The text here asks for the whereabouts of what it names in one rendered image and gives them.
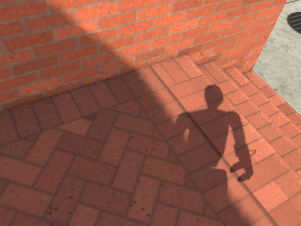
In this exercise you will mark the stairs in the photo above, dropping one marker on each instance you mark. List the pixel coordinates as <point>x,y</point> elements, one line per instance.
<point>269,114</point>

